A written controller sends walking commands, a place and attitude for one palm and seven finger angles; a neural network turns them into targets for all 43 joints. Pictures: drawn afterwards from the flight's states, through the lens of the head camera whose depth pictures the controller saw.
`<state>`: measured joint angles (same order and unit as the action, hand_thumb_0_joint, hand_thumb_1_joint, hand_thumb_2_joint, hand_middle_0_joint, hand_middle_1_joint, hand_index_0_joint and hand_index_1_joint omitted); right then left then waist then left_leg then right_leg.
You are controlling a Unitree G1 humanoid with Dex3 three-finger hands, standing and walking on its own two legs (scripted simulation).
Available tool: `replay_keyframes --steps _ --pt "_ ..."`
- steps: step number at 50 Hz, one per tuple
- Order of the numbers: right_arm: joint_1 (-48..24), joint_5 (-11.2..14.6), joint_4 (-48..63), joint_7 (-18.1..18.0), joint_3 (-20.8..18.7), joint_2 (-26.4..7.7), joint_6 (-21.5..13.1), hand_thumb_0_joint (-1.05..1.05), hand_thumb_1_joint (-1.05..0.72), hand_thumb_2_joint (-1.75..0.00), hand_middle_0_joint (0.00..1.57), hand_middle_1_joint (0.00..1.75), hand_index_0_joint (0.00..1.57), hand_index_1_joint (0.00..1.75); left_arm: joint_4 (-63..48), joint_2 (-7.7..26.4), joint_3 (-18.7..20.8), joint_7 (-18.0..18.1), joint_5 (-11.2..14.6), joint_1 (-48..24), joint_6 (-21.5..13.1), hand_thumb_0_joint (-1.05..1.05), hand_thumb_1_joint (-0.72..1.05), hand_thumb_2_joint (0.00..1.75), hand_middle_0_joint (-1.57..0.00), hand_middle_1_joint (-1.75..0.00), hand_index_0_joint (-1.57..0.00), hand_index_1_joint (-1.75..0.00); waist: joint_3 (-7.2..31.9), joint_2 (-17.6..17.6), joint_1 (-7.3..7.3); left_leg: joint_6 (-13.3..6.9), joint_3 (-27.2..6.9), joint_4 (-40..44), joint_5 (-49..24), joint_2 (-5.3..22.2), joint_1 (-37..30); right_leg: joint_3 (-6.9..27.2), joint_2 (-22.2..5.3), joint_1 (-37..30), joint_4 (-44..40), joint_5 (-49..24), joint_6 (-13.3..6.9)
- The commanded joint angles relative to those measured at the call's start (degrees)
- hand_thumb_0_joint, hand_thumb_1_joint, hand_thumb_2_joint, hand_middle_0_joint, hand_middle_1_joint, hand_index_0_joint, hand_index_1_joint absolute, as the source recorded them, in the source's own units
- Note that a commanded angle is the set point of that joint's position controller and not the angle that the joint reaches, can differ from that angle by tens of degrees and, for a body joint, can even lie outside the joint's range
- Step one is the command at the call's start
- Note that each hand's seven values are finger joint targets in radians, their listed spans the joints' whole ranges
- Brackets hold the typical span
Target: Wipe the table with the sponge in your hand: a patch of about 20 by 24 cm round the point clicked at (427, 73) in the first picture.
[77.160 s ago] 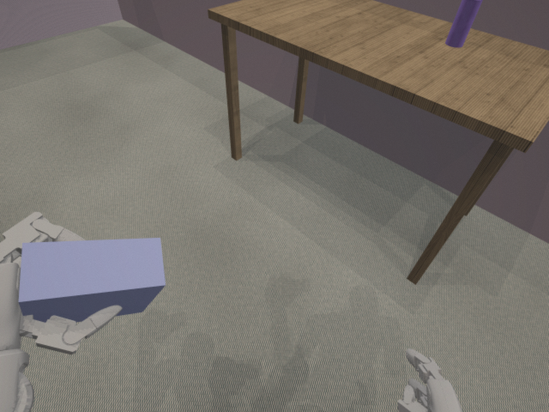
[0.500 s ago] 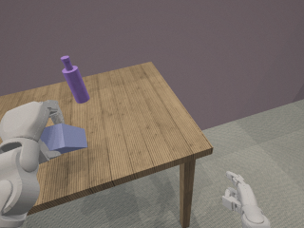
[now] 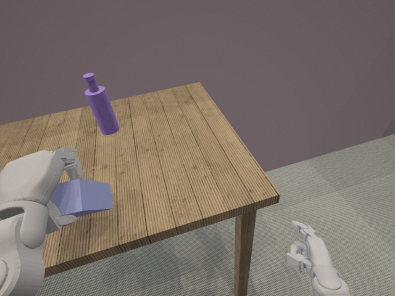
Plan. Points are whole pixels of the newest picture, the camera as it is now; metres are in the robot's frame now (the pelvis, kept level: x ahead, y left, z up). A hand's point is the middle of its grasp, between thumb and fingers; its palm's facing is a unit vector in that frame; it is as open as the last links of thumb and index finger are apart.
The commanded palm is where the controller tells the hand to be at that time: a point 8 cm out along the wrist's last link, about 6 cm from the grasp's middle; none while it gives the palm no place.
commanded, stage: bring the sponge back beside the body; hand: left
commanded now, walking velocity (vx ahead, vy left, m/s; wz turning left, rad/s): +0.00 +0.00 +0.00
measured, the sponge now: (72, 202) +0.22 +0.30 +0.12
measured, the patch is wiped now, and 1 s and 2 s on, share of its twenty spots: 1.00 1.00 1.00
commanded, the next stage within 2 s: step back with the hand held close in 0.52 s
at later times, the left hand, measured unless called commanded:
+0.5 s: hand (49, 195) +0.19 +0.29 +0.18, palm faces +0.23 -0.11 -0.97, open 9.1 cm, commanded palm +0.15 +0.29 +0.24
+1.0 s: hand (52, 173) +0.21 +0.27 +0.22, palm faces +0.43 -0.79 -0.44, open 9.1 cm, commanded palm +0.15 +0.31 +0.23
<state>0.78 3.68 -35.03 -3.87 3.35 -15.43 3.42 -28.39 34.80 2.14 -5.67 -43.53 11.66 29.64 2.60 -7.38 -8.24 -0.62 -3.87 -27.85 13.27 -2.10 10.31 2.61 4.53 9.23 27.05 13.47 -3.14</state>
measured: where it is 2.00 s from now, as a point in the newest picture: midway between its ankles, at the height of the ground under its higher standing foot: outside the picture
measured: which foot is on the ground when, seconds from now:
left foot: down 0.00-1.00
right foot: down 0.00-1.00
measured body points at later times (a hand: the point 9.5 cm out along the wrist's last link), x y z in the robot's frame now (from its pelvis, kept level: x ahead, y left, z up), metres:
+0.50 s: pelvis -0.01 +0.01 +0.00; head -0.05 -0.04 +0.45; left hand +0.18 +0.29 +0.23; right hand +0.26 -0.17 -0.06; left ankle +0.02 +0.12 -0.74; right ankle +0.02 -0.09 -0.74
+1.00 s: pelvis -0.01 +0.03 -0.01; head +0.00 +0.04 +0.44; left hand +0.18 +0.31 +0.24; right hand +0.13 -0.23 -0.10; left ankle +0.02 +0.12 -0.74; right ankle +0.02 -0.09 -0.74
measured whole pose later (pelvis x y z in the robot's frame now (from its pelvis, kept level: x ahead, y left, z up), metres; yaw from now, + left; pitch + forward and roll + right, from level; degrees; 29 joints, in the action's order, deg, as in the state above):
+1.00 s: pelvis -0.01 +0.03 -0.01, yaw +2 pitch +2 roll -2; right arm 16.5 1.7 -34.0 -3.8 0.4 -14.1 1.6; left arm -37.3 27.9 26.4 7.0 4.5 23.6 -5.5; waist 2.6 -0.3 1.0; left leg -2.4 -3.8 -35.7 15.4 -3.1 22.4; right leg 1.2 3.2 19.6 32.2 15.0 -0.7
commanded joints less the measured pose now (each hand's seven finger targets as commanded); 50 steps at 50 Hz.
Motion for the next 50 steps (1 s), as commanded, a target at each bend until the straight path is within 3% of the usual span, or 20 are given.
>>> replay_keyframes --steps 1,2,3,8,12,13,17,18,26,29,32,33,34,35,37,38,40,42,45,50 --pt "-14.33 -0.38 10.91 -0.49 -1.74 -4.62 -3.17 0.0 -0.9 -0.9 0.2 0.3 0.2 0.3 -10.22 13.44 9.56 2.8 -2.44 -12.65 -1.54 0.0 0.1 1.3 -1.2 -1.6 -1.2 -1.6 6.11 2.9 0.0 -1.76 -0.72 3.3 -7.48 -0.06 -1.83 4.34 -2.87 -0.29 -6.37 -2.94 -0.74" --pt "-15.29 -0.21 11.47 -0.41 -1.63 -4.63 -3.67 0.0 -0.9 -0.9 0.2 0.3 0.2 0.3 -11.22 15.48 10.83 3.08 -2.78 -14.1 -1.18 0.0 0.1 1.3 -1.2 -1.6 -1.2 -1.6 6.17 1.02 -0.57 -1.62 -1.25 3.41 -7.2 -0.28 -1.47 5.51 -2.37 -0.16 -5.75 -2.55 -1.4" --pt "-15.08 -0.47 11.29 -0.56 -1.46 -4.32 -3.65 0.0 -0.9 -0.9 0.2 0.3 0.2 0.3 -10.3 12.39 8.66 2.94 -2.94 -12.42 -1.35 0.0 0.1 1.3 -1.2 -1.6 -1.2 -1.6 5.96 1.51 -0.19 -1.65 -0.89 3.69 -6.92 -0.09 -1.22 4.19 -2.54 -0.55 -5.91 -1.99 -1.19" --pt "-14.76 -0.68 11.19 -0.48 -1.52 -4.41 -3.8 0.0 -0.9 -0.9 0.2 0.3 0.2 0.3 -11.52 12.72 9.42 3.11 -2.74 -9.92 -1.98 0.0 0.1 1.3 -1.2 -1.6 -1.2 -1.6 6.2 2.17 -0.33 -1.77 -1.09 3.79 -6.83 0.12 -1.38 3.98 -2.46 -0.88 -6.19 -1.71 -1.13" --pt "-15.11 -0.5 11.17 -0.5 -1.62 -4.57 -4.18 0.0 -0.9 -0.9 0.2 0.3 0.2 0.3 -11.89 15.46 11.17 3.72 -3.31 -13.22 -2.13 0.0 0.1 1.3 -1.2 -1.6 -1.2 -1.6 5.47 0.95 -0.69 -1.6 -1.85 4.47 -6.25 0.02 -1.34 5.04 -1.93 -0.53 -5.87 -1.19 -1.64" --pt "-14.81 -0.74 10.9 -0.62 -1.43 -4.3 -4.08 0.0 -0.9 -0.9 0.2 0.3 0.2 0.3 -10.17 12.67 9.14 3.57 -3.26 -11.89 -2.16 0.0 0.1 1.3 -1.2 -1.6 -1.2 -1.6 5.11 2.01 -0.35 -1.64 -1.45 4.67 -6.01 0.17 -1.16 3.6 -2.17 -0.72 -6.33 -0.88 -1.33" --pt "-15.2 -0.37 11.0 -0.33 -1.73 -4.65 -4.16 0.0 -0.9 -0.9 0.2 0.3 0.2 0.3 -10.71 15.16 11.29 3.75 -2.93 -12.65 -2.08 0.0 0.1 1.3 -1.2 -1.6 -1.2 -1.6 5.59 2.01 -0.73 -1.46 -1.97 4.78 -5.76 0.09 -1.09 4.94 -1.94 -0.9 -5.94 -0.91 -1.6" --pt "-15.36 -0.57 10.96 -0.45 -1.37 -4.34 -4.0 0.0 -0.9 -0.9 0.2 0.3 0.2 0.3 -10.32 11.67 8.51 3.43 -2.89 -11.43 -2.07 0.0 0.1 1.3 -1.2 -1.6 -1.2 -1.6 5.31 1.06 -0.37 -1.49 -1.42 5.1 -5.36 0.21 -1.02 3.42 -2.13 -1.02 -6.29 -0.62 -1.29" --pt "-14.32 -0.55 10.57 -0.39 -1.72 -4.66 -3.6 0.0 -0.9 -0.9 0.2 0.3 0.2 0.3 -10.97 13.02 10.23 3.47 -2.29 -10.35 -2.4 0.0 0.1 1.3 -1.2 -1.6 -1.2 -1.6 5.62 3.31 -0.36 -1.52 -1.61 5.16 -5.62 0.47 -1.11 3.21 -2.31 -1.12 -6.34 -1.04 -0.93" --pt "-14.37 -0.47 10.59 -0.31 -1.56 -4.48 -3.93 0.0 -0.9 -0.9 0.2 0.3 0.2 0.3 -11.18 13.28 10.26 3.8 -2.78 -10.85 -2.44 0.0 0.1 1.3 -1.2 -1.6 -1.2 -1.6 5.9 1.42 -0.43 -1.43 -1.8 5.42 -5.48 0.49 -0.94 3.19 -2.05 -1.37 -6.02 -0.78 -1.22" --pt "-14.51 -0.25 9.75 -0.63 -1.34 -4.81 -3.75 0.0 -0.9 -0.9 0.2 0.3 0.2 0.3 -3.09 10.26 7.54 3.63 -3.54 -11.72 -1.17 0.0 0.1 1.3 -1.2 -1.6 -1.2 -1.6 1.55 3.46 0.77 -1.22 -1.46 5.65 -3.07 0.42 0.03 3.98 -1.36 1.86 -7.05 1.52 -1.51" --pt "-2.34 -0.28 20.28 0.08 -1.82 -3.35 -3.68 0.0 -0.9 -0.9 0.2 0.3 0.2 0.3 -16.59 2.94 21.68 7.09 44.33 -21.69 -16.48 0.0 0.1 1.3 -1.2 -1.6 -1.2 -1.6 -6.0 12.93 7.34 -3.0 -3.44 -0.67 6.24 0.66 0.84 9.25 -3.66 13.96 -12.84 2.1 -0.7" --pt "1.55 -1.55 15.03 -0.17 -0.75 -3.57 -3.86 0.0 -0.9 -0.9 0.2 0.3 0.2 0.3 -3.4 6.9 22.09 8.66 44.47 -8.43 -20.82 0.0 0.1 1.3 -1.2 -1.6 -1.2 -1.6 -1.31 18.39 6.62 -3.14 -2.59 -4.22 7.12 0.31 -1.26 9.37 -6.42 15.37 -13.44 5.88 -1.4" --pt "4.61 -1.16 15.07 -0.31 -1.88 -3.51 -3.27 0.0 -0.9 -0.9 0.2 0.3 0.2 0.3 -8.6 4.18 22.85 9.67 46.72 -5.88 -24.29 0.0 0.1 1.3 -1.2 -1.6 -1.2 -1.6 0.5 20.38 6.55 -2.64 -2.86 -7.75 7.09 0.54 -1.07 9.82 -9.99 15.53 -14.29 6.33 -1.43" --pt "5.04 -1.56 14.36 -0.46 -1.98 -3.73 -4.04 0.0 -0.9 -0.9 0.2 0.3 0.2 0.3 -18.77 6.67 26.49 11.69 48.16 -4.67 -29.83 0.0 0.1 1.3 -1.2 -1.6 -1.2 -1.6 5.2 11.23 7.5 -2.42 -2.39 -9.6 3.15 2.17 -2.51 11.54 -13.75 14.83 -10.85 -2.78 -2.6" --pt "5.52 -1.9 13.54 -0.64 -2.09 -3.9 -3.84 0.0 -0.9 -0.9 0.2 0.3 0.2 0.3 -19.94 3.85 25.81 12.22 48.39 -1.3 -31.96 0.0 0.1 1.3 -1.2 -1.6 -1.2 -1.6 7.74 6.08 7.75 -2.49 -2.87 -7.67 -0.02 3.69 -1.98 8.67 -14.18 12.02 -7.0 -7.74 -2.61" --pt "5.84 -2.02 13.35 -0.72 -3.27 -5.15 -3.81 0.0 -0.9 -0.9 0.2 0.3 0.2 0.3 -23.11 4.4 28.91 13.37 49.07 2.31 -35.14 0.0 0.1 1.3 -1.2 -1.6 -1.2 -1.6 8.58 -1.5 7.56 -2.85 -5.8 -3.89 -4.01 6.85 2.22 5.36 -12.46 8.87 -1.4 -12.33 -1.24" --pt "6.01 -2.39 13.37 -0.62 -3.68 -5.34 -4.47 0.0 -0.9 -0.9 0.2 0.3 0.2 0.3 -22.32 5.53 31.99 14.11 49.11 5.13 -36.76 0.0 0.1 1.3 -1.2 -1.6 -1.2 -1.6 8.21 -3.27 7.11 -3.09 -8.41 -1.94 -8.08 7.86 6.34 3.42 -9.87 7.08 1.79 -12.37 -0.1" --pt "7.21 -2.32 12.16 -0.3 -4.53 -5.03 -4.89 0.0 -0.9 -0.9 0.2 0.3 0.2 0.3 -19.89 3.13 31.5 14.13 48.66 7.05 -38.34 0.0 0.1 1.3 -1.2 -1.6 -1.2 -1.6 9.58 -0.45 7.43 -3.2 -9.53 -2.0 -14.29 9.19 7.98 1.58 -8.36 5.81 3.36 -11.09 0.86" --pt "7.02 -2.67 11.37 0.08 -5.27 -5.53 -6.86 0.0 -0.9 -0.9 0.2 0.3 0.2 0.3 -18.49 1.71 30.76 13.86 48.34 9.19 -39.49 0.0 0.1 1.3 -1.2 -1.6 -1.2 -1.6 8.52 -0.42 7.02 -3.95 -12.41 2.61 -13.99 10.91 8.17 -0.12 -4.92 7.29 4.05 -0.14 2.3"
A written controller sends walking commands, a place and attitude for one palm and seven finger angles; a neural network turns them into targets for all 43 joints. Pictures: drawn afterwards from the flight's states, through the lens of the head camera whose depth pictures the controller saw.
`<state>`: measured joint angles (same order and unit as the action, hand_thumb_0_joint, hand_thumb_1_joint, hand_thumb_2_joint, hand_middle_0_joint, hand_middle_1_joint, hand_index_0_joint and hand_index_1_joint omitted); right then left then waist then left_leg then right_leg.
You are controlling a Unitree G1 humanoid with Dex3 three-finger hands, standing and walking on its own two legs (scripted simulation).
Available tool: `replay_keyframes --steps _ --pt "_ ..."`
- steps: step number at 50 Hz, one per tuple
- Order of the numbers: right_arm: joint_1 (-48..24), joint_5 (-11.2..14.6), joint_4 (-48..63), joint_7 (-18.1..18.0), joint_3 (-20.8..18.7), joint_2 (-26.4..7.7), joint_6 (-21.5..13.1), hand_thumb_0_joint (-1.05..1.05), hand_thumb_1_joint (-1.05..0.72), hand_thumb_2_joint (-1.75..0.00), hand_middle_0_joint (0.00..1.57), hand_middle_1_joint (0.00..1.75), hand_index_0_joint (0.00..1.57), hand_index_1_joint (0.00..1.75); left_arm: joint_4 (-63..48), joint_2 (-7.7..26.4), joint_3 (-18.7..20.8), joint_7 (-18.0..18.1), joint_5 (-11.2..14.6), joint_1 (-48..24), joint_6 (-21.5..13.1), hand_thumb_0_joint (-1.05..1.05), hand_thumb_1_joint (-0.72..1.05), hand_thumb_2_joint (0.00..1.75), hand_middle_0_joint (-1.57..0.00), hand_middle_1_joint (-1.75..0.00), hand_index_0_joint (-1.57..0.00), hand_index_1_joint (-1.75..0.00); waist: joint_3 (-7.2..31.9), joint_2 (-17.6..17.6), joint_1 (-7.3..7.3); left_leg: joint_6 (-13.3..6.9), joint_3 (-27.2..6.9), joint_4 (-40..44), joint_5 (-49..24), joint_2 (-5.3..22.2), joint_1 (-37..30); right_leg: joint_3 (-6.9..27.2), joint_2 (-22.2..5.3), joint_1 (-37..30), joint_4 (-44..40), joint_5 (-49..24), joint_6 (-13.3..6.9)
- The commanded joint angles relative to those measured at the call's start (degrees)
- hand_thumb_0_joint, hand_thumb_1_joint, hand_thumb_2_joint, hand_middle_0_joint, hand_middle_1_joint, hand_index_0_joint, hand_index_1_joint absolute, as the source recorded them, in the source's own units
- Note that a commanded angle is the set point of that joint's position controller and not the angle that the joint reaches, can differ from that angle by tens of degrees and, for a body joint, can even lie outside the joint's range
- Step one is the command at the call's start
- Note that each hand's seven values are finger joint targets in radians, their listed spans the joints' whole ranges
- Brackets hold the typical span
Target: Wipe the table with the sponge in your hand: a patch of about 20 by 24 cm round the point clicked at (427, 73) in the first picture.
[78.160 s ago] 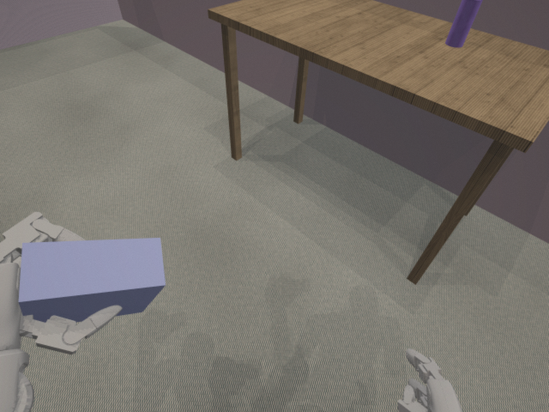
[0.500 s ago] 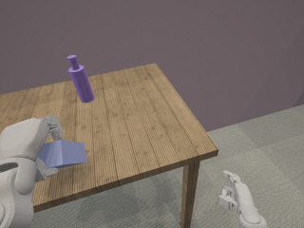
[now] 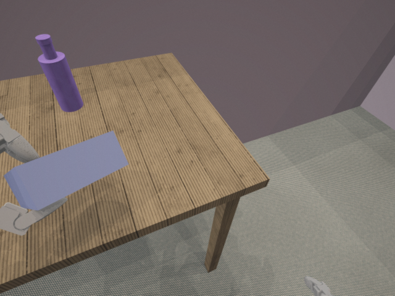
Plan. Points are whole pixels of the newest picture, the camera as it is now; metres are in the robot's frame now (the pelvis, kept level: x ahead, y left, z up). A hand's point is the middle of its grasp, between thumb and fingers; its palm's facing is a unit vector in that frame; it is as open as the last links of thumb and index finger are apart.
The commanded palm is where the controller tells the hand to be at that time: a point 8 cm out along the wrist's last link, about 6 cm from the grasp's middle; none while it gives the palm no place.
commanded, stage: step back with the hand held close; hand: left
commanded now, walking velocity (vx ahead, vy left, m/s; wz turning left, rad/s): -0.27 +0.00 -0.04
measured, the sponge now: (79, 164) +0.27 +0.20 +0.19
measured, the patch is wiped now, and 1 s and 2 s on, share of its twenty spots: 1.00 1.00 1.00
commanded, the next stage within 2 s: stop stepping back and stand still in 1.02 s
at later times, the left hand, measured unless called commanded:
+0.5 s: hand out of the picture +0.17 +0.26 +0.23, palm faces +0.50 -0.79 -0.37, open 9.1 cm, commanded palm +0.12 +0.29 +0.24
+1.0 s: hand out of the picture +0.06 +0.24 +0.23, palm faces +0.40 -0.85 -0.33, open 9.1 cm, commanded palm +0.01 +0.28 +0.24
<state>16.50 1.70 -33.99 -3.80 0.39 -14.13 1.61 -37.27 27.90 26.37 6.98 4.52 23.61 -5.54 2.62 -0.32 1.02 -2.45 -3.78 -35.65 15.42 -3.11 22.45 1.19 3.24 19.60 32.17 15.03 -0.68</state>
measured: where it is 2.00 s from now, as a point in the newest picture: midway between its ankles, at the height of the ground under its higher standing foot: outside the picture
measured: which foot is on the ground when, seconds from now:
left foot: down 0.00-1.00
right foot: down 0.00-0.74, up 0.76-1.00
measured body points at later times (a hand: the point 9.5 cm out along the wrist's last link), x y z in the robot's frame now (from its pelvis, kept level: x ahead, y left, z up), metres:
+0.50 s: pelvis -0.05 +0.01 +0.00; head -0.05 +0.03 +0.45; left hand +0.14 +0.30 +0.25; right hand +0.14 -0.21 -0.07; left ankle +0.03 +0.09 -0.73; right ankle -0.05 -0.12 -0.72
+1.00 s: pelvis -0.17 +0.01 +0.00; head -0.17 +0.04 +0.45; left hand +0.04 +0.28 +0.25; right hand -0.01 -0.22 -0.07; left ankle -0.01 +0.10 -0.73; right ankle -0.19 -0.14 -0.72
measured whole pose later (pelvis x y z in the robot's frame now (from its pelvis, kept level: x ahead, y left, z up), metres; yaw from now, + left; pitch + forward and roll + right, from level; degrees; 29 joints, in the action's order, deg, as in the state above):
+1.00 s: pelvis -0.17 +0.01 +0.00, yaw -4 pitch +1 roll -4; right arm 13.0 0.3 -34.1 -1.9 1.5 -9.9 -6.1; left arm -36.4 24.5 25.3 7.9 3.3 20.0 -8.7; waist 2.5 -0.7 0.4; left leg -1.3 -1.3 -29.7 2.0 2.5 29.7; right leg 0.6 2.7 16.8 36.7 23.7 -1.0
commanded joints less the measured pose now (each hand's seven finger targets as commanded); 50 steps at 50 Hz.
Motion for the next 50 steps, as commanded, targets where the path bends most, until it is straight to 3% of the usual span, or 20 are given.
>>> replay_keyframes --steps 1,6,11,15,18,21,23,25,29,32,35,36,37,38,39,40,42,46,48,50 --pt "-8.96 -0.67 10.11 0.15 -2.42 -6.99 -5.41 0.0 -0.9 -0.9 0.2 0.3 0.2 0.3 -10.39 8.32 5.99 1.15 0.1 -2.96 -4.47 0.0 0.1 1.3 -1.2 -1.6 -1.2 -1.6 7.81 -7.27 -2.16 -2.06 -12.36 10.57 -14.59 11.97 -2.77 1.79 -3.8 -3.6 -1.53 -1.95 -0.25" --pt "-8.95 -0.55 9.72 0.24 -2.66 -6.98 -5.99 0.0 -0.9 -0.9 0.2 0.3 0.2 0.3 -12.19 8.62 6.28 1.53 -0.52 -2.09 -5.58 0.0 0.1 1.3 -1.2 -1.6 -1.2 -1.6 7.3 -2.16 -1.5 -1.65 -9.74 7.05 -0.21 9.74 4.65 5.72 -7.68 -6.73 -3.3 -11.42 -1.93" --pt "-7.76 -0.55 8.58 0.18 -2.84 -5.78 -5.55 0.0 -0.9 -0.9 0.2 0.3 0.2 0.3 -13.18 9.72 7.38 2.47 0.31 -1.12 -7.1 0.0 0.1 1.3 -1.2 -1.6 -1.2 -1.6 8.62 0.71 0.1 0.5 -6.31 -1.92 3.55 6.72 -0.56 10.89 -14.23 2.07 -6.16 -13.76 -5.34" --pt "-8.48 -0.71 9.25 -0.16 -2.67 -6.35 -5.54 0.0 -0.9 -0.9 0.2 0.3 0.2 0.3 -13.0 9.49 8.1 2.74 -0.2 -2.69 -7.39 0.0 0.1 1.3 -1.2 -1.6 -1.2 -1.6 7.27 -6.29 -0.19 -1.13 -10.5 7.05 7.62 9.88 2.36 5.15 -7.62 2.82 -0.62 -4.34 -2.5" --pt "-7.98 -1.49 10.04 -0.38 -2.82 -6.63 -6.75 0.0 -0.9 -0.9 0.2 0.3 0.2 0.3 -11.15 7.45 7.15 2.25 -1.59 -6.52 -6.72 0.0 0.1 1.3 -1.2 -1.6 -1.2 -1.6 6.87 -15.09 -0.68 -4.65 -19.12 20.95 16.69 16.15 9.78 0.88 0.16 -3.33 14.53 6.91 1.03" --pt "-6.91 -1.44 8.98 0.14 -2.68 -5.82 -8.08 0.0 -0.9 -0.9 0.2 0.3 0.2 0.3 -7.67 5.6 4.37 1.72 -1.73 -10.09 -5.71 0.0 0.1 1.3 -1.2 -1.6 -1.2 -1.6 5.08 -7.84 -1.33 -4.9 -16.16 17.03 4.49 16.29 4.39 1.99 -0.99 -0.86 9.83 8.14 0.96" --pt "-7.97 -1.3 8.96 0.28 -1.83 -5.78 -8.16 0.0 -0.9 -0.9 0.2 0.3 0.2 0.3 -6.69 3.56 1.58 1.0 -1.54 -9.91 -5.49 0.0 0.1 1.3 -1.2 -1.6 -1.2 -1.6 4.7 -7.72 -1.43 -4.19 -14.52 14.71 1.14 15.11 2.63 2.04 -1.17 -2.28 1.98 4.71 0.59" --pt "-9.32 -1.37 9.01 0.42 -1.54 -6.29 -8.3 0.0 -0.9 -0.9 0.2 0.3 0.2 0.3 -8.45 4.6 1.46 0.5 -1.69 -11.46 -6.31 0.0 0.1 1.3 -1.2 -1.6 -1.2 -1.6 4.46 -6.7 -1.55 -2.83 -12.38 9.53 -1.59 13.16 1.78 3.49 -3.37 -3.8 -6.8 -3.8 -0.5" --pt "-9.54 0.13 9.68 0.38 -2.82 -5.29 -7.31 0.0 -0.9 -0.9 0.2 0.3 0.2 0.3 -12.66 6.54 2.23 0.85 -0.67 -8.63 -7.94 0.0 0.1 1.3 -1.2 -1.6 -1.2 -1.6 9.34 3.46 -0.34 1.77 -3.47 -6.09 1.11 5.86 -3.21 10.61 -14.62 1.9 -7.4 -20.62 -6.33" --pt "-9.36 -0.25 9.71 0.49 -2.47 -4.06 -6.26 0.0 -0.9 -0.9 0.2 0.3 0.2 0.3 -15.36 10.58 7.09 1.82 0.03 -3.56 -9.04 0.0 0.1 1.3 -1.2 -1.6 -1.2 -1.6 10.42 2.64 0.04 3.19 -1.41 -12.9 -0.79 4.4 -4.85 11.47 -19.85 5.4 -6.44 -29.04 -8.38" --pt "-9.88 -0.29 10.23 0.02 -2.71 -4.33 -5.81 0.0 -0.9 -0.9 0.2 0.3 0.2 0.3 -15.05 9.8 8.12 1.86 0.63 -2.34 -9.42 0.0 0.1 1.3 -1.2 -1.6 -1.2 -1.6 8.57 -1.37 -0.14 1.36 -5.37 0.91 -10.94 9.32 -1.83 5.79 -12.98 2.69 0.71 -24.74 -3.34" --pt "-9.63 -0.56 10.56 0.02 -3.0 -5.18 -5.97 0.0 -0.9 -0.9 0.2 0.3 0.2 0.3 -14.15 9.61 8.68 2.08 0.39 -1.83 -9.27 0.0 0.1 1.3 -1.2 -1.6 -1.2 -1.6 10.04 -6.24 -0.45 -0.61 -9.71 5.41 -17.32 12.71 -2.7 2.84 -7.65 3.43 4.86 -13.55 -1.21" --pt "-9.74 -1.01 10.15 0.19 -2.95 -5.2 -6.72 0.0 -0.9 -0.9 0.2 0.3 0.2 0.3 -14.59 11.16 10.1 2.2 0.4 -1.07 -9.13 0.0 0.1 1.3 -1.2 -1.6 -1.2 -1.6 12.06 -15.59 -0.92 -2.79 -16.99 14.08 -21.38 18.07 -6.55 -0.1 -1.61 6.44 14.56 8.29 0.86" --pt "-8.17 -2.16 9.17 0.56 -3.11 -4.5 -7.64 0.0 -0.9 -0.9 0.2 0.3 0.2 0.3 -15.05 9.98 9.02 2.0 -0.02 -3.27 -8.96 0.0 0.1 1.3 -1.2 -1.6 -1.2 -1.6 13.12 -16.72 -0.71 -3.68 -20.64 18.13 -17.4 21.35 -5.39 2.41 0.75 6.53 25.39 18.23 1.14" --pt "-7.48 -2.54 7.98 0.7 -3.24 -4.71 -8.71 0.0 -0.9 -0.9 0.2 0.3 0.2 0.3 -15.64 9.64 8.41 2.24 0.02 -7.73 -8.86 0.0 0.1 1.3 -1.2 -1.6 -1.2 -1.6 11.57 -13.17 -0.58 -4.99 -19.92 17.72 -16.4 22.4 -4.64 4.95 0.14 7.92 29.47 17.87 1.13" --pt "-6.21 -2.25 6.79 0.73 -3.68 -5.04 -9.52 0.0 -0.9 -0.9 0.2 0.3 0.2 0.3 -12.93 8.96 8.0 2.42 0.06 -8.57 -8.42 0.0 0.1 1.3 -1.2 -1.6 -1.2 -1.6 10.92 -9.49 -0.69 -5.6 -16.86 15.8 -19.9 21.51 -7.13 5.15 -0.37 9.49 28.67 15.87 1.37" --pt "-7.19 -1.15 6.71 1.02 -3.59 -5.06 -10.29 0.0 -0.9 -0.9 0.2 0.3 0.2 0.3 -11.15 5.82 4.47 2.3 -0.42 -8.69 -7.33 0.0 0.1 1.3 -1.2 -1.6 -1.2 -1.6 11.6 -10.25 -1.18 -4.68 -11.18 15.52 -16.87 19.15 -10.25 2.4 -0.86 8.32 23.97 13.91 1.84" --pt "-9.41 -1.13 7.82 1.22 -2.41 -5.6 -10.91 0.0 -0.9 -0.9 0.2 0.3 0.2 0.3 -11.53 4.4 1.47 1.61 -0.81 -8.58 -6.75 0.0 0.1 1.3 -1.2 -1.6 -1.2 -1.6 7.14 -13.98 -1.41 -1.82 -9.06 21.95 10.81 15.33 2.24 -1.57 0.58 -3.61 9.39 10.46 0.61" --pt "-9.3 -1.66 7.74 1.05 -2.29 -5.33 -10.44 0.0 -0.9 -0.9 0.2 0.3 0.2 0.3 -11.7 5.33 2.57 1.21 -0.76 -7.48 -7.41 0.0 0.1 1.3 -1.2 -1.6 -1.2 -1.6 7.99 -14.54 -1.57 -0.47 -8.6 20.78 14.17 14.45 4.84 -2.24 0.27 -8.93 0.91 8.38 -0.65" --pt "-8.09 -1.44 7.19 1.0 -2.69 -4.32 -9.76 0.0 -0.9 -0.9 0.2 0.3 0.2 0.3 -12.0 7.18 3.54 0.95 -0.76 -7.69 -8.81 0.0 0.1 1.3 -1.2 -1.6 -1.2 -1.6 8.98 -4.38 -1.47 3.35 -1.76 0.14 13.12 8.16 -1.16 1.53 -7.57 -3.94 -14.99 0.29 -4.93"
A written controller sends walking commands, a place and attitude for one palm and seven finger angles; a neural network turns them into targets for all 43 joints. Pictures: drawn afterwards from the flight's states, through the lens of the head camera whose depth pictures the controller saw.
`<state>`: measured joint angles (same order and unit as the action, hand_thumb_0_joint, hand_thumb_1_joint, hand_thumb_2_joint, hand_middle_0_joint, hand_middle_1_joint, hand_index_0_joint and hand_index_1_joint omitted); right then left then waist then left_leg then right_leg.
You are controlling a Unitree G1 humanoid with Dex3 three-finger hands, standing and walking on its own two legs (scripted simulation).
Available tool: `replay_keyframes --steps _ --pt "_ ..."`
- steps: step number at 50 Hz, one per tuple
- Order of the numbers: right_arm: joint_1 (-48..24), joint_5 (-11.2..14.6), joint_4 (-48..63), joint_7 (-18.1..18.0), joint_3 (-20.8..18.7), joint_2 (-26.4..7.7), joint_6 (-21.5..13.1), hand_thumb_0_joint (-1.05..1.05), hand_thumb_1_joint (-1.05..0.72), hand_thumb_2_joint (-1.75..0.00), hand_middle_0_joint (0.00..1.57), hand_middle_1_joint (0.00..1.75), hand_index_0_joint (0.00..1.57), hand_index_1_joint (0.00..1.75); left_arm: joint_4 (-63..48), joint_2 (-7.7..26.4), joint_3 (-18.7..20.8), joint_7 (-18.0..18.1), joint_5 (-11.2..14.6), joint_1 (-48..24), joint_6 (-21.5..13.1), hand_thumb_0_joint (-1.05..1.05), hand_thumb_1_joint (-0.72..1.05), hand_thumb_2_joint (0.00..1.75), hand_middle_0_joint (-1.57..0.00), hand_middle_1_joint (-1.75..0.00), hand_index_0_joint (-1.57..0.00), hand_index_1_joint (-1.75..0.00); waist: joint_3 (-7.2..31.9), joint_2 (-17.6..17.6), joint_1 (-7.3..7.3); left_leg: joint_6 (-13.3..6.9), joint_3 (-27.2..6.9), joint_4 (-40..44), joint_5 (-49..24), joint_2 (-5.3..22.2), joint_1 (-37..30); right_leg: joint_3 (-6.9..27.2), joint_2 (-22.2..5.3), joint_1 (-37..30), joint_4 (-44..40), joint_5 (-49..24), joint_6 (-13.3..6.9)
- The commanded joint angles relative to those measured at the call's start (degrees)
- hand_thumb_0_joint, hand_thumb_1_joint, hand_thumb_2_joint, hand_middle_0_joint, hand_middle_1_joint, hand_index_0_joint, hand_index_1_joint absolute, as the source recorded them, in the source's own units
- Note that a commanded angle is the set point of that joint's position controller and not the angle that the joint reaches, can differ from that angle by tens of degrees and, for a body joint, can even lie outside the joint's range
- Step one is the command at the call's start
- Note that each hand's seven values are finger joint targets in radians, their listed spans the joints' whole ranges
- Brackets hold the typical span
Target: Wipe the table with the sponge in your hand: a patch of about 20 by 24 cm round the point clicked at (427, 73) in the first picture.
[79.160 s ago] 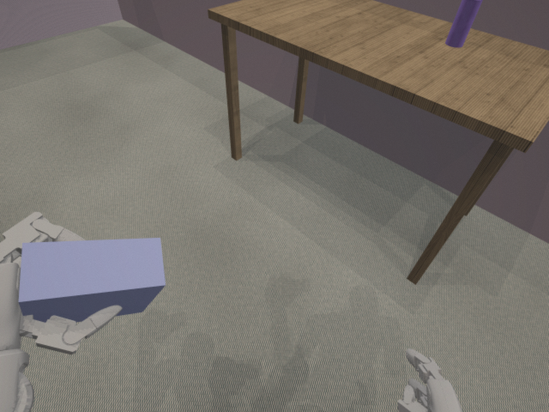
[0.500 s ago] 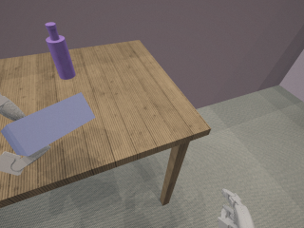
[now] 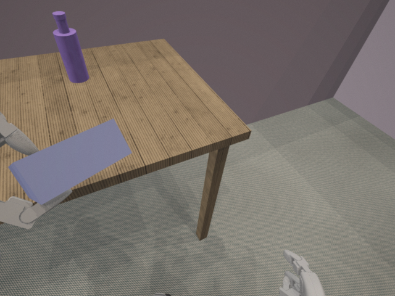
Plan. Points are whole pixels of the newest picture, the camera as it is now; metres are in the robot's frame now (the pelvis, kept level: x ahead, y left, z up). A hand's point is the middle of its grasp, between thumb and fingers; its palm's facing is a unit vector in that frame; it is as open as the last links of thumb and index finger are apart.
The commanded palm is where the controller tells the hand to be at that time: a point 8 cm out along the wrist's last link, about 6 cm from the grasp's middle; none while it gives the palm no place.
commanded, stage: step back with the hand held close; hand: left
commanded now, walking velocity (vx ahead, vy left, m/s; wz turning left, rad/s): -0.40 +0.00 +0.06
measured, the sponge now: (82, 153) +0.27 +0.20 +0.21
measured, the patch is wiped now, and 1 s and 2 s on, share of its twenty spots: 1.00 1.00 1.00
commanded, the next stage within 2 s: stop stepping back and stand still in 0.02 s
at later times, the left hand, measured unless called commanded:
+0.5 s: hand out of the picture +0.03 +0.24 +0.23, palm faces +0.51 -0.79 -0.34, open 9.1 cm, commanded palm -0.02 +0.28 +0.25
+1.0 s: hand out of the picture -0.05 +0.20 +0.23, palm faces +0.50 -0.77 -0.39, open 9.1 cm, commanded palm -0.11 +0.25 +0.25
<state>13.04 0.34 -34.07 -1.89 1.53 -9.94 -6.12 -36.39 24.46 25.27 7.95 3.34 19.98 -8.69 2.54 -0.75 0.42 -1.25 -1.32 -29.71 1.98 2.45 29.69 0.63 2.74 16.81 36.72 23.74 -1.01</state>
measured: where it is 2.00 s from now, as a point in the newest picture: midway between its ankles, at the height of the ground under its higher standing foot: outside the picture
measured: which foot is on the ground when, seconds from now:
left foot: down 0.00-0.02, up 0.04-0.22, down 0.24-0.46, up 0.48-0.66, down 0.68-0.90, up 0.92-1.00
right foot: up 0.00-0.00, down 0.02-0.24, up 0.26-0.44, down 0.46-0.68, up 0.70-0.90, down 0.92-1.00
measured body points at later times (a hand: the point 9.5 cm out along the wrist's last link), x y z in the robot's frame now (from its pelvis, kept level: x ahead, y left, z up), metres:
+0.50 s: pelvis -0.16 -0.01 -0.01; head -0.20 -0.01 +0.44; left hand -0.01 +0.28 +0.25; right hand -0.01 -0.23 -0.10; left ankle -0.11 +0.12 -0.70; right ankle -0.12 -0.09 -0.73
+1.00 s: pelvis -0.24 -0.05 +0.00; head -0.26 -0.07 +0.45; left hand -0.08 +0.23 +0.25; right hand -0.08 -0.27 -0.10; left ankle -0.24 +0.10 -0.66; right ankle -0.20 -0.13 -0.72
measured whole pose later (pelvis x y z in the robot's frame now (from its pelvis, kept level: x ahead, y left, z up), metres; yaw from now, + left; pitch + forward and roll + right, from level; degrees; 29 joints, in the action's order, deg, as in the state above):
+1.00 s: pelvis -0.24 -0.05 +0.00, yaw +5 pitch -1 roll -1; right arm 15.5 1.9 -37.8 -2.5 0.4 -13.1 -4.0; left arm -32.8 22.0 22.2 6.2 3.1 21.3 -6.6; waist 2.3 -3.5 -0.2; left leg -0.8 -2.1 -63.8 22.8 3.1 30.4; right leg -5.8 1.1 18.3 35.0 15.4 -3.5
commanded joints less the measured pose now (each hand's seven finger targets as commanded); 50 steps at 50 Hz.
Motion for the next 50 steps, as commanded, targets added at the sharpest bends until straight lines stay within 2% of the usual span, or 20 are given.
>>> replay_keyframes --steps 1,2,4,10,12,14,20,22,23,25,28,32,34,35,37,39,43,44,46,50 --pt "-5.36 0.32 6.63 -1.16 -3.39 -7.22 -1.96 0.0 -0.9 -0.9 0.2 0.3 0.2 0.3 -13.46 11.76 4.17 0.15 0.73 -4.97 -6.6 0.0 0.1 1.3 -1.2 -1.6 -1.2 -1.6 7.02 8.02 -0.75 4.9 0.92 -29.76 24.52 -3.18 -9.84 11.2 -18.41 7.2 -24.6 -17.08 -9.99" --pt "-6.87 0.94 7.23 -1.26 -3.51 -7.87 -2.57 0.0 -0.9 -0.9 0.2 0.3 0.2 0.3 -15.29 13.32 4.94 0.17 0.66 -6.37 -6.5 0.0 0.1 1.3 -1.2 -1.6 -1.2 -1.6 7.33 15.2 -1.65 5.48 0.39 -49.47 29.81 -6.85 -7.34 15.67 -25.36 14.91 -25.95 -25.33 -14.07" --pt "-8.51 1.41 9.24 -1.0 -2.42 -4.99 -0.58 0.0 -0.9 -0.9 0.2 0.3 0.2 0.3 -12.17 10.69 4.56 -0.86 0.93 -5.29 -4.6 0.0 0.1 1.3 -1.2 -1.6 -1.2 -1.6 1.83 13.67 0.71 3.8 -5.74 -55.86 26.8 -0.68 -1.03 7.48 -22.7 14.29 -18.06 -35.21 -11.29" --pt "-5.4 1.8 10.86 -2.58 -3.69 -8.87 1.14 0.0 -0.9 -0.9 0.2 0.3 0.2 0.3 -9.21 12.46 8.44 0.8 0.93 -7.51 -5.0 0.0 0.1 1.3 -1.2 -1.6 -1.2 -1.6 7.51 -6.66 1.45 0.24 0.37 2.19 17.27 1.9 -16.51 3.28 -11.52 8.67 1.27 -14.23 -2.78" --pt "-3.51 1.99 11.89 -2.12 -5.26 -11.33 -0.06 0.0 -0.9 -0.9 0.2 0.3 0.2 0.3 -10.65 11.96 8.57 1.23 1.54 -4.37 -4.31 0.0 0.1 1.3 -1.2 -1.6 -1.2 -1.6 6.51 -17.74 1.5 -6.89 -17.15 10.39 9.64 15.38 -19.69 -2.1 -0.08 18.12 19.62 7.85 1.65" --pt "-4.64 1.23 9.87 -0.44 -4.33 -8.95 -1.21 0.0 -0.9 -0.9 0.2 0.3 0.2 0.3 -15.61 12.19 7.06 1.29 0.47 -8.9 -3.08 0.0 0.1 1.3 -1.2 -1.6 -1.2 -1.6 5.91 -16.74 2.83 -9.32 -23.92 12.64 24.31 14.09 -9.63 5.16 -2.15 18.38 33.22 2.64 2.09" --pt "-7.17 1.26 7.23 0.16 -2.58 -9.61 -2.59 0.0 -0.9 -0.9 0.2 0.3 0.2 0.3 -11.15 8.32 3.36 0.47 -0.25 -6.92 -1.92 0.0 0.1 1.3 -1.2 -1.6 -1.2 -1.6 1.25 -14.44 -0.81 -4.5 -9.25 12.21 40.04 9.22 5.24 -5.02 -0.67 -4.99 4.18 1.04 0.03" --pt "-6.57 1.05 7.82 -0.47 -2.78 -9.53 -1.65 0.0 -0.9 -0.9 0.2 0.3 0.2 0.3 -8.03 8.78 2.55 -0.14 -1.22 -8.55 -1.03 0.0 0.1 1.3 -1.2 -1.6 -1.2 -1.6 0.78 -5.07 -1.38 -2.31 -0.51 -7.52 39.58 1.66 7.05 -4.62 -2.2 -10.2 -12.13 -3.24 -2.37" --pt "-7.42 1.14 8.01 -0.63 -3.05 -8.62 -0.87 0.0 -0.9 -0.9 0.2 0.3 0.2 0.3 -7.13 9.01 2.03 -0.65 -1.23 -11.37 -0.93 0.0 0.1 1.3 -1.2 -1.6 -1.2 -1.6 -0.71 8.35 -1.49 -1.03 5.16 -30.84 33.46 -3.3 8.71 7.06 -10.42 -6.41 -20.25 -5.68 -6.75" --pt "-4.35 2.34 5.35 -0.89 -3.48 -9.03 -1.56 0.0 -0.9 -0.9 0.2 0.3 0.2 0.3 -4.28 9.55 2.09 -1.12 0.29 -14.32 -0.34 0.0 0.1 1.3 -1.2 -1.6 -1.2 -1.6 2.0 17.19 1.4 0.55 -3.43 -52.5 20.63 -1.93 4.31 25.31 -21.05 7.76 -28.09 4.61 -10.91" --pt "-6.55 1.78 4.78 -1.07 -2.13 -6.99 0.5 0.0 -0.9 -0.9 0.2 0.3 0.2 0.3 -5.09 9.81 2.56 -1.31 0.62 -13.53 -0.15 0.0 0.1 1.3 -1.2 -1.6 -1.2 -1.6 -1.7 3.32 2.24 -0.84 -0.92 -35.31 19.18 3.03 -5.6 13.66 -18.64 21.42 -25.3 14.2 -8.25" --pt "-7.46 1.29 7.29 -3.61 -1.0 -6.9 -2.05 0.0 -0.9 -0.9 0.2 0.3 0.2 0.3 -6.69 8.46 1.33 0.84 1.09 -8.87 -0.05 0.0 0.1 1.3 -1.2 -1.6 -1.2 -1.6 5.04 0.11 1.23 -2.9 6.74 1.36 24.75 -1.1 -20.42 5.57 -12.2 12.58 -12.66 15.49 -5.14" --pt "-6.35 1.2 8.37 -3.35 -1.3 -9.3 -2.96 0.0 -0.9 -0.9 0.2 0.3 0.2 0.3 -10.54 9.28 2.2 1.24 0.96 -12.82 -1.14 0.0 0.1 1.3 -1.2 -1.6 -1.2 -1.6 3.75 -20.37 1.29 -10.07 -18.96 16.79 36.58 14.16 -22.56 -6.06 0.18 19.33 17.56 7.51 1.09" --pt "-7.21 1.12 8.94 -2.73 -2.35 -9.01 -3.84 0.0 -0.9 -0.9 0.2 0.3 0.2 0.3 -10.53 12.1 5.53 0.68 -0.43 -12.74 -1.56 0.0 0.1 1.3 -1.2 -1.6 -1.2 -1.6 9.1 -13.71 -1.39 -10.78 -12.54 16.33 20.03 14.61 -13.87 -1.52 -0.74 12.12 31.79 4.59 1.39" --pt "-4.26 2.58 7.28 -0.73 -2.26 -7.54 -3.94 0.0 -0.9 -0.9 0.2 0.3 0.2 0.3 -7.6 11.39 3.62 -0.02 0.0 -13.39 -1.07 0.0 0.1 1.3 -1.2 -1.6 -1.2 -1.6 0.03 -14.07 1.52 -13.48 -22.14 18.82 36.53 17.1 -10.99 3.09 -4.08 25.67 39.91 0.5 1.64" --pt "-4.77 2.49 5.74 -0.66 -2.04 -7.65 -3.69 0.0 -0.9 -0.9 0.2 0.3 0.2 0.3 -0.95 8.83 3.19 -0.02 0.04 -6.95 -0.73 0.0 0.1 1.3 -1.2 -1.6 -1.2 -1.6 -5.92 -6.85 0.15 -10.74 -16.63 19.4 39.28 15.95 -4.48 1.31 -6.57 21.66 28.77 -1.5 0.73" --pt "-7.39 0.93 8.96 -1.98 -2.44 -9.6 -1.99 0.0 -0.9 -0.9 0.2 0.3 0.2 0.3 -4.95 9.15 4.53 0.42 0.77 -4.32 -0.61 0.0 0.1 1.3 -1.2 -1.6 -1.2 -1.6 1.35 -14.12 -1.67 -4.35 -3.87 8.8 39.63 8.7 4.5 -7.71 -1.64 -11.31 -2.45 1.74 -0.65" --pt "-6.38 0.77 9.04 -1.88 -2.77 -9.23 -1.61 0.0 -0.9 -0.9 0.2 0.3 0.2 0.3 -4.89 7.99 3.64 0.25 0.21 -2.96 -0.23 0.0 0.1 1.3 -1.2 -1.6 -1.2 -1.6 1.56 -5.38 -2.64 -2.95 1.08 -4.8 37.76 3.92 7.43 -6.65 -1.65 -16.52 -11.51 -1.74 -1.46" --pt "-5.93 1.46 9.5 -1.58 -3.62 -8.96 -1.31 0.0 -0.9 -0.9 0.2 0.3 0.2 0.3 -9.48 11.93 5.37 -0.36 0.26 -7.83 -0.93 0.0 0.1 1.3 -1.2 -1.6 -1.2 -1.6 2.63 19.05 -0.88 0.15 2.37 -43.27 27.41 -2.22 14.48 26.7 -21.87 -12.53 -26.14 -9.25 -10.28" --pt "-5.46 1.16 6.02 -1.34 -3.58 -8.31 -0.82 0.0 -0.9 -0.9 0.2 0.3 0.2 0.3 -8.42 10.51 5.67 0.04 1.12 -8.36 -2.45 0.0 0.1 1.3 -1.2 -1.6 -1.2 -1.6 -0.67 3.31 1.44 0.21 -2.73 -32.64 16.27 3.51 2.35 18.06 -21.05 5.15 -25.45 6.99 -9.29"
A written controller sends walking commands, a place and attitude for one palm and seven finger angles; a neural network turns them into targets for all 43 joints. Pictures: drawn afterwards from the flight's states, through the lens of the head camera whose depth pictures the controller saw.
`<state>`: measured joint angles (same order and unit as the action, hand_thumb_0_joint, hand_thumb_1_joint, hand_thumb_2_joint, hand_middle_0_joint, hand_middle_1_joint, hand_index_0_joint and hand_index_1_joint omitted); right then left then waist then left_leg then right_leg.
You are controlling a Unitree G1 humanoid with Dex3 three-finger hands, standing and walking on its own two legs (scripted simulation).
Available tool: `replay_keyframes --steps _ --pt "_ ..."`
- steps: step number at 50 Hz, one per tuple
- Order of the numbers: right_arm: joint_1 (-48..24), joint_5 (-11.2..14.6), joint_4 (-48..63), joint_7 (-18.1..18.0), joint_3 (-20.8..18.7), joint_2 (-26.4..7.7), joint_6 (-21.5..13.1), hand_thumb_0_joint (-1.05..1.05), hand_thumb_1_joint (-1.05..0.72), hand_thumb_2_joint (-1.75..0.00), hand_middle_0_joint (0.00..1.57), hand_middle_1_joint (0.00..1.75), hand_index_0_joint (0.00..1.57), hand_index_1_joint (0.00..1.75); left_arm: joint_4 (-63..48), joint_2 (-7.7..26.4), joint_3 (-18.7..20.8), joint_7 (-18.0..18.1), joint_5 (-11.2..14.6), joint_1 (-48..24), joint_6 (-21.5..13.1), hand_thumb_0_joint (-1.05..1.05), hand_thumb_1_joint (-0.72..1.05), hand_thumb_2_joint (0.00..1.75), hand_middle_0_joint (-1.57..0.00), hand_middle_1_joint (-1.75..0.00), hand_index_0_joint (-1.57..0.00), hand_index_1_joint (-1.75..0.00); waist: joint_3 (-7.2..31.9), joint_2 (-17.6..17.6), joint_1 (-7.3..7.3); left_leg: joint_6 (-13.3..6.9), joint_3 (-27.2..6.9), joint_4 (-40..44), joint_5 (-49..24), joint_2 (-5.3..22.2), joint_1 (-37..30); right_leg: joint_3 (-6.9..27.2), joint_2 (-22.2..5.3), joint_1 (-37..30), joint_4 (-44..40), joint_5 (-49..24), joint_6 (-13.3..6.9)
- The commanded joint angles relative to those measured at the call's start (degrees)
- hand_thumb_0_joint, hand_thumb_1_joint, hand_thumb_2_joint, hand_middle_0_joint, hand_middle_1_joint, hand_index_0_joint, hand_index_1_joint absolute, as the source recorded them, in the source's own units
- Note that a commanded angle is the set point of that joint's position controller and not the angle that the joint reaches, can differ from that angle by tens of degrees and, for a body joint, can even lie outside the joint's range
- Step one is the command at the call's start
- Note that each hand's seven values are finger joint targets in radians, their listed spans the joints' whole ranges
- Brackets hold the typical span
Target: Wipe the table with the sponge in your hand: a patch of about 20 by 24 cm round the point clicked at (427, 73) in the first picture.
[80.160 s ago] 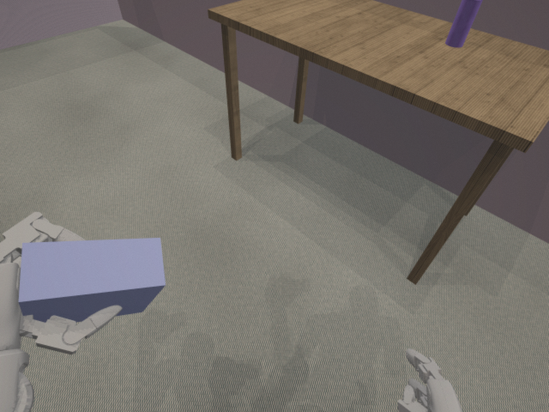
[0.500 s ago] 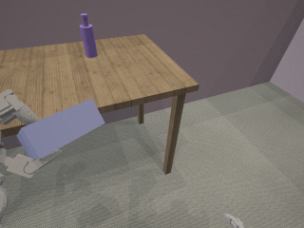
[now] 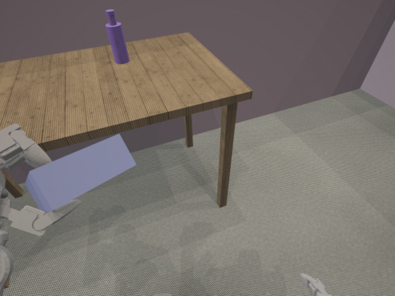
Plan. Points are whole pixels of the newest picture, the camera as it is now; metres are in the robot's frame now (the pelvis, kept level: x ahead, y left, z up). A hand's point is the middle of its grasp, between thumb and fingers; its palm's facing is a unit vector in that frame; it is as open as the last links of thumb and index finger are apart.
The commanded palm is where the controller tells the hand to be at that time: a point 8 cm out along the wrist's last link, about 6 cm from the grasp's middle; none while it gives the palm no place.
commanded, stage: stop stepping back and stand still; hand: left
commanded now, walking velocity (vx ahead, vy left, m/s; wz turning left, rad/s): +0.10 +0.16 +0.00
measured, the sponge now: (92, 168) +0.26 +0.19 +0.20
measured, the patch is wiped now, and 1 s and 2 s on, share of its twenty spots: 1.00 1.00 1.00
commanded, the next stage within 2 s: stand and wait in 0.16 s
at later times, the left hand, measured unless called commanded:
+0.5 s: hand (38, 159) +0.25 +0.25 +0.23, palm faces +0.44 -0.80 -0.40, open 9.1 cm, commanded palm +0.19 +0.30 +0.25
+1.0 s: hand (27, 162) +0.24 +0.26 +0.23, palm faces +0.43 -0.82 -0.38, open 9.1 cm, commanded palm +0.19 +0.31 +0.25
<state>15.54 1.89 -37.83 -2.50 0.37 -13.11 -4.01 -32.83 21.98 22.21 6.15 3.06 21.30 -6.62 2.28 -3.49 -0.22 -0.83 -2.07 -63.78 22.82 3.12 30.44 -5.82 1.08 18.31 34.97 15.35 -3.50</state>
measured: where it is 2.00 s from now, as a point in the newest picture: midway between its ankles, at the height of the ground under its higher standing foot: outside the picture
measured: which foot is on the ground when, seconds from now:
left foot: up 0.00-0.14, down 0.16-1.00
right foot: down 0.00-1.00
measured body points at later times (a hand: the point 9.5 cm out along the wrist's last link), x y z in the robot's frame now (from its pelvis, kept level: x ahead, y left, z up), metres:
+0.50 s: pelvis +0.03 +0.02 +0.01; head +0.03 +0.01 +0.46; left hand +0.22 +0.29 +0.25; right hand +0.20 -0.22 -0.07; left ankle +0.03 +0.15 -0.72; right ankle +0.03 -0.09 -0.72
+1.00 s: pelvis +0.02 +0.03 +0.02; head +0.03 +0.03 +0.47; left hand +0.21 +0.31 +0.25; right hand +0.20 -0.20 -0.06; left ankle +0.03 +0.15 -0.72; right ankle +0.03 -0.09 -0.72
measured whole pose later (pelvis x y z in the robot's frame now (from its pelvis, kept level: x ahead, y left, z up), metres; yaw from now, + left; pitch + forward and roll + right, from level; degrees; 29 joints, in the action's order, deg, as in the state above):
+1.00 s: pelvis +0.02 +0.03 +0.02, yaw -1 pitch +0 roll -1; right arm 9.8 1.4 -33.7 -3.5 0.7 -12.5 -2.4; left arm -33.4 21.9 22.3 9.3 3.6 23.9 -6.5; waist 0.4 -2.0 -0.1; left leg 0.2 3.0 -28.5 14.8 2.7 13.9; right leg -3.4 -0.5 13.5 25.1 11.9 0.1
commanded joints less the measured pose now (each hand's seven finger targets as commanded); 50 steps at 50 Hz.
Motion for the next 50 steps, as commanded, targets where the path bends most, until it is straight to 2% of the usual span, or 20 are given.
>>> replay_keyframes --steps 1,2,3,4,5,6,7,9,10,11,12,13,15,16,17,20,24,29,32,50 --pt "-8.86 -0.54 9.74 -1.13 -1.87 -4.47 -2.83 0.0 -0.9 -0.9 0.2 0.3 0.2 0.3 -11.79 12.63 8.39 2.17 1.32 -8.83 -4.58 0.0 0.1 1.3 -1.2 -1.6 -1.2 -1.6 0.63 7.07 1.91 -0.57 0.81 9.81 -4.88 2.39 -3.86 19.08 -17.5 4.67 -22.36 14.23 -5.15" --pt "-10.34 -0.38 10.23 -1.84 -1.88 -4.21 -3.09 0.0 -0.9 -0.9 0.2 0.3 0.2 0.3 -11.42 11.42 6.85 2.45 1.24 -8.66 -4.42 0.0 0.1 1.3 -1.2 -1.6 -1.2 -1.6 0.49 8.69 1.8 -1.05 2.02 17.91 -4.21 2.31 -9.71 16.86 -17.03 6.64 -20.97 15.7 -4.24" --pt "-10.68 -0.59 10.28 -2.32 -1.49 -3.86 -3.38 0.0 -0.9 -0.9 0.2 0.3 0.2 0.3 -10.85 12.34 7.39 3.19 0.79 -7.61 -4.37 0.0 0.1 1.3 -1.2 -1.6 -1.2 -1.6 1.87 9.13 1.01 -1.5 5.27 24.1 -3.91 0.57 -14.99 15.78 -16.0 6.66 -20.18 18.28 -3.82" --pt "-10.63 -0.77 10.32 -2.78 -1.5 -3.84 -3.8 0.0 -0.9 -0.9 0.2 0.3 0.2 0.3 -9.96 11.76 6.86 3.76 0.8 -6.56 -4.21 0.0 0.1 1.3 -1.2 -1.6 -1.2 -1.6 2.32 8.27 0.68 -1.78 7.56 28.44 -3.16 -1.13 -17.86 15.52 -15.07 5.6 -19.52 19.68 -3.39" --pt "-10.21 -0.97 10.32 -2.98 -1.61 -4.27 -4.12 0.0 -0.9 -0.9 0.2 0.3 0.2 0.3 -9.92 11.6 6.62 4.23 0.85 -6.77 -4.22 0.0 0.1 1.3 -1.2 -1.6 -1.2 -1.6 2.72 7.13 0.69 -2.05 7.65 32.22 -1.92 -1.9 -19.19 15.32 -14.05 3.83 -18.03 20.26 -2.64" --pt "-10.05 -1.13 10.48 -3.1 -1.91 -4.95 -4.29 0.0 -0.9 -0.9 0.2 0.3 0.2 0.3 -9.6 11.5 6.47 4.5 0.86 -6.56 -4.19 0.0 0.1 1.3 -1.2 -1.6 -1.2 -1.6 2.22 5.64 0.66 -2.86 5.25 35.34 0.34 -1.39 -19.41 15.35 -12.73 3.05 -15.89 19.65 -1.62" --pt "-10.28 -1.1 11.04 -3.12 -2.38 -6.0 -4.29 0.0 -0.9 -0.9 0.2 0.3 0.2 0.3 -9.03 10.8 6.26 4.6 1.02 -5.18 -4.03 0.0 0.1 1.3 -1.2 -1.6 -1.2 -1.6 1.86 2.84 0.62 -4.18 0.34 38.72 2.09 0.95 -18.91 13.51 -10.17 2.08 -11.82 16.7 -0.42" --pt "-9.51 -0.97 11.91 -2.49 -2.92 -7.56 -3.8 0.0 -0.9 -0.9 0.2 0.3 0.2 0.3 -10.98 11.25 7.34 4.69 0.81 -5.97 -4.1 0.0 0.1 1.3 -1.2 -1.6 -1.2 -1.6 3.1 0.38 -0.04 -5.41 -5.87 39.6 -2.33 4.91 -17.13 9.41 -4.9 -0.09 -5.79 8.19 1.93" --pt "-9.48 -0.46 11.44 -2.26 -2.91 -7.01 -3.59 0.0 -0.9 -0.9 0.2 0.3 0.2 0.3 -11.49 12.19 7.69 4.58 0.75 -5.87 -4.12 0.0 0.1 1.3 -1.2 -1.6 -1.2 -1.6 2.16 -1.8 0.42 -4.8 -5.33 40.4 4.51 4.94 -13.55 9.3 -5.14 -0.19 -7.7 11.75 2.49" --pt "-9.34 -0.57 11.54 -2.12 -2.57 -6.36 -3.6 0.0 -0.9 -0.9 0.2 0.3 0.2 0.3 -10.99 11.79 7.93 4.64 0.62 -4.74 -3.93 0.0 0.1 1.3 -1.2 -1.6 -1.2 -1.6 -0.42 -1.37 0.6 -3.94 -4.34 40.21 7.48 3.67 -9.87 9.61 -5.23 -0.76 -9.87 13.28 2.22" --pt "-9.87 -0.62 11.78 -2.01 -2.54 -6.31 -3.64 0.0 -0.9 -0.9 0.2 0.3 0.2 0.3 -11.45 12.07 8.16 4.64 0.48 -4.76 -3.79 0.0 0.1 1.3 -1.2 -1.6 -1.2 -1.6 -1.83 -0.7 0.74 -3.42 -2.99 38.49 6.03 2.4 -8.6 11.73 -6.2 -0.63 -11.74 13.31 1.59" --pt "-9.62 -0.82 11.41 -1.83 -2.33 -5.96 -3.65 0.0 -0.9 -0.9 0.2 0.3 0.2 0.3 -11.0 11.38 7.84 4.64 0.36 -4.21 -4.01 0.0 0.1 1.3 -1.2 -1.6 -1.2 -1.6 -1.83 2.6 0.76 -2.8 -1.72 36.07 2.22 1.61 -8.15 13.47 -7.64 -1.89 -13.47 10.89 0.91" --pt "-9.8 -0.63 11.22 -1.31 -2.46 -5.73 -3.74 0.0 -0.9 -0.9 0.2 0.3 0.2 0.3 -11.14 11.66 8.0 4.63 0.67 -3.99 -4.14 0.0 0.1 1.3 -1.2 -1.6 -1.2 -1.6 1.24 7.91 0.96 -1.47 0.97 31.29 -7.53 0.38 -11.11 16.55 -11.49 -4.84 -14.77 1.43 -0.33" --pt "-9.93 -0.59 11.14 -1.19 -2.56 -5.91 -3.78 0.0 -0.9 -0.9 0.2 0.3 0.2 0.3 -11.92 12.04 8.18 4.61 0.79 -4.67 -4.34 0.0 0.1 1.3 -1.2 -1.6 -1.2 -1.6 2.6 6.73 1.05 -1.11 1.08 31.66 -11.15 0.45 -12.88 16.08 -12.27 -5.99 -13.69 -4.28 -0.56" --pt "-10.49 -0.53 11.29 -1.2 -2.54 -5.91 -3.82 0.0 -0.9 -0.9 0.2 0.3 0.2 0.3 -12.18 12.14 8.06 4.57 0.8 -4.59 -4.31 0.0 0.1 1.3 -1.2 -1.6 -1.2 -1.6 3.16 4.08 1.08 -1.06 0.67 32.95 -13.84 0.76 -14.92 14.71 -11.7 -5.9 -12.06 -8.44 -0.14" --pt "-10.45 -0.46 11.77 -1.07 -2.62 -6.06 -3.47 0.0 -0.9 -0.9 0.2 0.3 0.2 0.3 -12.56 11.24 7.94 4.41 0.84 -2.78 -4.57 0.0 0.1 1.3 -1.2 -1.6 -1.2 -1.6 5.03 0.56 0.55 -1.58 -0.9 35.86 -22.22 2.75 -17.87 9.25 -7.01 -7.61 -8.31 -15.41 2.17" --pt "-10.85 -0.33 12.24 -0.95 -2.32 -5.78 -2.79 0.0 -0.9 -0.9 0.2 0.3 0.2 0.3 -12.37 10.83 7.82 4.18 0.75 -2.45 -4.5 0.0 0.1 1.3 -1.2 -1.6 -1.2 -1.6 6.57 -0.18 0.24 -1.76 -1.67 36.99 -28.01 4.42 -20.11 6.77 -4.79 -8.25 -7.3 -17.93 3.32" --pt "-11.24 -0.45 12.56 -0.92 -2.13 -5.72 -2.34 0.0 -0.9 -0.9 0.2 0.3 0.2 0.3 -12.82 10.08 6.89 3.97 0.93 -2.79 -4.16 0.0 0.1 1.3 -1.2 -1.6 -1.2 -1.6 6.86 0.19 0.26 -1.06 -0.81 37.6 -26.04 3.93 -19.7 7.15 -4.84 -9.4 -8.86 -18.16 3.19" --pt "-11.85 -0.73 13.02 -1.13 -2.0 -5.73 -2.21 0.0 -0.9 -0.9 0.2 0.3 0.2 0.3 -14.64 10.83 7.36 4.09 0.87 -2.97 -4.18 0.0 0.1 1.3 -1.2 -1.6 -1.2 -1.6 6.94 -2.3 0.11 -1.06 -1.04 38.89 -24.56 3.89 -19.74 7.15 -4.73 -9.26 -9.21 -16.52 3.03" --pt "-12.24 -0.76 13.16 -1.57 -1.92 -5.73 -1.42 0.0 -0.9 -0.9 0.2 0.3 0.2 0.3 -12.87 9.71 6.16 4.39 1.07 -2.94 -3.85 0.0 0.1 1.3 -1.2 -1.6 -1.2 -1.6 5.24 -0.04 0.2 -0.48 -0.28 40.58 -15.05 2.85 -17.01 7.98 -4.88 -8.58 -13.14 -11.21 3.03"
